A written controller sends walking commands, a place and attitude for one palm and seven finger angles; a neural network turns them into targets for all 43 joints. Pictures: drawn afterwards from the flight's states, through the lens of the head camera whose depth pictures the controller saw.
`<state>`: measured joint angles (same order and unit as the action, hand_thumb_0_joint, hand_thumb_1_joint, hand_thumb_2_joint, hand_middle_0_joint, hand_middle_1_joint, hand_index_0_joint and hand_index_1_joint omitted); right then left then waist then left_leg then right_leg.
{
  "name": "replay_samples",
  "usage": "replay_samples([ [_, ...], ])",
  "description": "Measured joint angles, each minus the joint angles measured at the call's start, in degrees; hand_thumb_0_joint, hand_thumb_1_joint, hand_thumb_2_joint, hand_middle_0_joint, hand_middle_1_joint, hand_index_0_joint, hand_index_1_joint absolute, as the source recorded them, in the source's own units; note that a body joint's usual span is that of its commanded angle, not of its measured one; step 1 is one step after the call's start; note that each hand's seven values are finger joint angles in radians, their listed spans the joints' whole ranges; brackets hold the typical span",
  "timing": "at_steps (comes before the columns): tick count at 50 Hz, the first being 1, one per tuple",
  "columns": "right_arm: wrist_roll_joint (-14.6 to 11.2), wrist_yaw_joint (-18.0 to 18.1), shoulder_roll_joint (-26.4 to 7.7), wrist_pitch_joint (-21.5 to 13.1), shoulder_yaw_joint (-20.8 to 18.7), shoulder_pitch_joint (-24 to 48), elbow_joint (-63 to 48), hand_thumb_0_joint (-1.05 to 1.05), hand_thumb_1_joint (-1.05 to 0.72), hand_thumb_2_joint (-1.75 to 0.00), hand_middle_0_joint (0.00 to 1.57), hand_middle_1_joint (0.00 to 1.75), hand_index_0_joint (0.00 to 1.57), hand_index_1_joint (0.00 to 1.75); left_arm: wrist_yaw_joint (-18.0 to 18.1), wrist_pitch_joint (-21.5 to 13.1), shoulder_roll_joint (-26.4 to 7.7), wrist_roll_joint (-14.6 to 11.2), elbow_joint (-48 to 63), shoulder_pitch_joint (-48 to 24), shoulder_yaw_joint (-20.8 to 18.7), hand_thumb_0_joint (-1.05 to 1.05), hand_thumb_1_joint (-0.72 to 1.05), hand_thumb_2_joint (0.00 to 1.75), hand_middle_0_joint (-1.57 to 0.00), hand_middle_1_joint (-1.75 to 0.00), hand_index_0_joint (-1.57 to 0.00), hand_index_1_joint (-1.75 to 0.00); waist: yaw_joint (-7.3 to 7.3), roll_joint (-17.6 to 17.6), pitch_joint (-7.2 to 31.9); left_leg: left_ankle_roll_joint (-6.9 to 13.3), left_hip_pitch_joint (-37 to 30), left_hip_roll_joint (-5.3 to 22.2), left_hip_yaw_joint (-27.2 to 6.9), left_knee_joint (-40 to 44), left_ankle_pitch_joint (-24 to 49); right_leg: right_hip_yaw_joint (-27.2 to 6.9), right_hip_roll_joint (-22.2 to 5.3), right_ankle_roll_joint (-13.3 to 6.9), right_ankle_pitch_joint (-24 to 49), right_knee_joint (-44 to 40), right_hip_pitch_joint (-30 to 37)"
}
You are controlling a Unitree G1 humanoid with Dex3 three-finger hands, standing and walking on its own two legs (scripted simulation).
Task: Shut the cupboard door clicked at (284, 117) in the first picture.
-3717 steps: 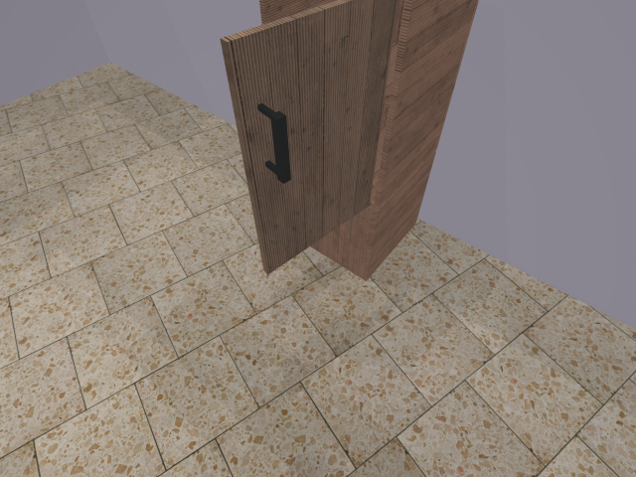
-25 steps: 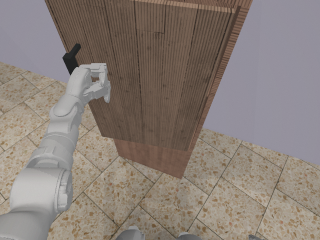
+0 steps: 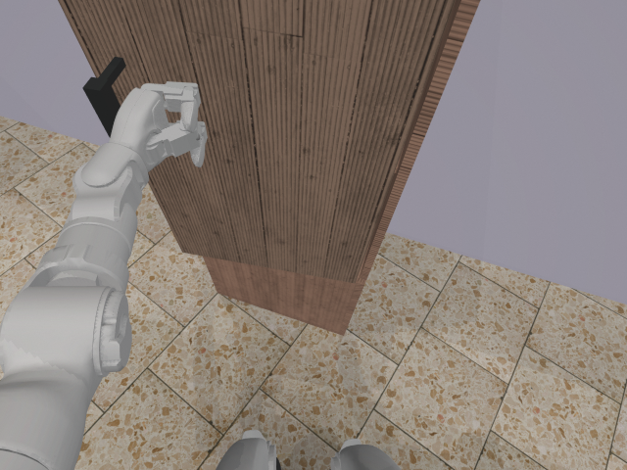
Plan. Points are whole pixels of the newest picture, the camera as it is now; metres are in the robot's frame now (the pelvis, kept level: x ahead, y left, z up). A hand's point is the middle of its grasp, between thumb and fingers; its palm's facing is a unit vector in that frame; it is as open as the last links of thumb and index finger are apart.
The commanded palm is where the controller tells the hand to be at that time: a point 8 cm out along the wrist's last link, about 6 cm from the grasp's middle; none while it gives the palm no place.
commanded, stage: push the door shut along its arc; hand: left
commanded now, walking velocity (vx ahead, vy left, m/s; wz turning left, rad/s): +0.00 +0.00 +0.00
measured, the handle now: (127, 121) +0.53 +0.21 +0.12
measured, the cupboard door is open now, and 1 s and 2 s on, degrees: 8 0 0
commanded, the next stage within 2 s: pull the fist back off the door in 0.66 s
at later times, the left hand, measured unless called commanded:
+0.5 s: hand (217, 114) +0.52 +0.09 +0.13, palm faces -0.39 -0.92 -0.03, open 3.7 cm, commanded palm +0.56 +0.10 +0.12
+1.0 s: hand (228, 111) +0.54 +0.08 +0.13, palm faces +0.09 -0.99 +0.04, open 3.1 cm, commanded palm +0.53 +0.09 +0.12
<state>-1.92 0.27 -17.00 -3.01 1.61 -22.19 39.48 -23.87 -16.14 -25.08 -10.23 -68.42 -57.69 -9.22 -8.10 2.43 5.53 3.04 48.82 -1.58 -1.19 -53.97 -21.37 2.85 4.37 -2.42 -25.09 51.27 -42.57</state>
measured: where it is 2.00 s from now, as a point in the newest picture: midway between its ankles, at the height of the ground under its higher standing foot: outside the picture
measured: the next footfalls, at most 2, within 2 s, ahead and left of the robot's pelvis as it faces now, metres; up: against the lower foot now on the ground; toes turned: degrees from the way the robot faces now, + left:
none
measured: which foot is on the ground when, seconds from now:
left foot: down 0.00-1.00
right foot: down 0.00-1.00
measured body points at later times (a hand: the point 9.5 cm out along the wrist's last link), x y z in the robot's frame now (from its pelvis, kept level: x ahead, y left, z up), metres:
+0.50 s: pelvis -0.01 +0.00 -0.02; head +0.12 +0.02 +0.42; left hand +0.54 +0.15 +0.14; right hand +0.00 -0.27 -0.12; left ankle +0.04 +0.08 -0.68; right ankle -0.01 -0.10 -0.68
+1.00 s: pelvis -0.02 +0.01 -0.03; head +0.09 +0.04 +0.41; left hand +0.52 +0.13 +0.13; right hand +0.00 -0.25 -0.13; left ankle +0.04 +0.08 -0.68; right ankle -0.01 -0.10 -0.68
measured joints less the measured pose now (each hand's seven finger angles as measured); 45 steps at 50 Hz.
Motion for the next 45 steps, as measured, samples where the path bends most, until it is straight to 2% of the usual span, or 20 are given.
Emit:
replay_samples([
  [15,0.88,1.05,-0.31,-3.96,0.51,2.50,2.53,0.01,-0.91,-0.90,0.20,0.30,0.21,0.30,-0.04,2.41,-0.68,0.17,-4.46,-10.07,3.82,0.03,1.05,1.04,-1.30,-1.50,-1.30,-1.50,-1.02,-0.03,-0.37,-0.07,5.91,-0.47,-1.14,-3.20,0.04,1.46,-0.38,-0.10,-0.55,3.22,-5.49],
  [24,1.41,1.66,0.18,-5.10,0.95,1.72,4.10,0.01,-0.91,-0.90,0.20,0.30,0.21,0.30,-0.88,4.68,-2.17,0.91,-5.88,-13.90,3.60,0.04,1.05,1.07,-1.30,-1.50,-1.30,-1.50,-2.15,0.04,-0.05,0.05,8.39,-0.29,-1.00,-4.57,-0.53,1.39,-0.22,-0.06,-1.02,4.49,-7.96],
  [29,1.62,2.13,0.35,-5.61,1.03,0.82,5.21,0.01,-0.91,-0.90,0.20,0.30,0.21,0.30,-2.59,5.26,-2.32,0.81,-6.48,-15.03,4.35,0.04,1.04,1.10,-1.30,-1.50,-1.30,-1.50,-1.96,0.07,0.25,0.12,9.16,-0.38,-1.17,-5.17,-0.84,1.60,-0.26,0.00,-1.33,4.90,-8.56],
  [39,1.76,2.50,0.61,-6.82,1.07,1.60,5.98,0.01,-0.91,-0.90,0.20,0.30,0.21,0.30,-1.39,5.96,-1.26,0.86,-5.95,-16.33,5.76,0.02,1.05,1.12,-1.30,-1.50,-1.30,-1.50,-2.13,-0.29,0.44,0.39,10.64,-0.72,-1.47,-5.99,-0.72,1.99,-0.57,0.28,-1.33,5.55,-9.79],
  [40,1.67,2.32,0.64,-6.90,0.80,1.38,5.60,0.01,-0.91,-0.90,0.20,0.30,0.21,0.30,-0.33,6.12,-0.52,0.98,-6.14,-16.44,4.61,0.02,1.03,1.12,-1.30,-1.50,-1.30,-1.50,-1.89,-0.17,0.58,0.39,10.88,-0.69,-1.52,-6.07,-0.69,2.04,-0.54,0.33,-1.26,5.53,-9.97],
  [41,1.67,1.92,0.71,-6.97,0.49,1.00,5.17,0.01,-0.91,-0.90,0.20,0.30,0.21,0.30,2.38,6.21,0.76,1.11,-6.24,-16.46,3.44,0.02,0.99,1.11,-1.30,-1.50,-1.30,-1.50,-1.48,-0.05,0.82,0.36,11.12,-0.68,-1.58,-6.11,-0.64,2.10,-0.53,0.41,-1.16,5.47,-10.15],
  [45,3.09,-1.00,1.43,-6.86,-0.24,-0.01,4.02,0.01,-0.91,-0.90,0.20,0.30,0.20,0.30,18.18,6.01,6.76,2.51,-5.78,-15.88,0.37,-0.01,0.88,1.10,-1.30,-1.50,-1.34,-1.50,-0.70,-0.06,1.92,0.27,11.57,-1.02,-1.78,-5.92,-0.10,2.34,-0.87,0.64,-0.85,5.46,-10.55],
])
